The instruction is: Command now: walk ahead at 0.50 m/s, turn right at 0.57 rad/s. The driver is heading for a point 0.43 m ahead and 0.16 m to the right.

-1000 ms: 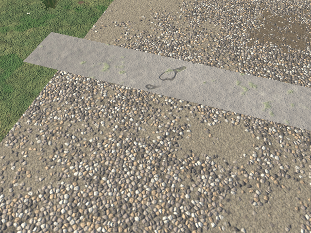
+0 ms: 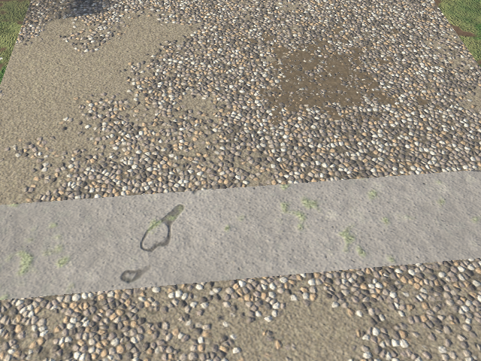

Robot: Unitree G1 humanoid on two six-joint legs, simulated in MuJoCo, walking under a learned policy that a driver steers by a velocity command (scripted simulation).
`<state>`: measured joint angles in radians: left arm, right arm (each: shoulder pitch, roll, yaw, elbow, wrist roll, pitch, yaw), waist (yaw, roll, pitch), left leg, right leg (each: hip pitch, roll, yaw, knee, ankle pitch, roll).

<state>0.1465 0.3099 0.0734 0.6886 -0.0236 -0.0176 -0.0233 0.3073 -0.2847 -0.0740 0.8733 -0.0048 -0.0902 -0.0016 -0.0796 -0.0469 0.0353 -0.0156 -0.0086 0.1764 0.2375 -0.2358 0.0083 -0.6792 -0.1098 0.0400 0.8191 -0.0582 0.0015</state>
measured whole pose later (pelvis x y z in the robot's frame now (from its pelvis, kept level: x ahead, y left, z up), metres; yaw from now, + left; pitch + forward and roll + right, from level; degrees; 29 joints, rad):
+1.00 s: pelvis +0.42 -0.08 -0.01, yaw -20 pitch -1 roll +1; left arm 0.26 0.25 0.05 0.81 0.02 0.03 0.03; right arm 0.12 -0.23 -0.01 0.85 -0.02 -0.01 0.01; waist -0.01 0.01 0.03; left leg -0.33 -0.02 0.02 0.50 -0.16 0.01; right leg -0.23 -0.03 0.06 0.56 -0.32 0.04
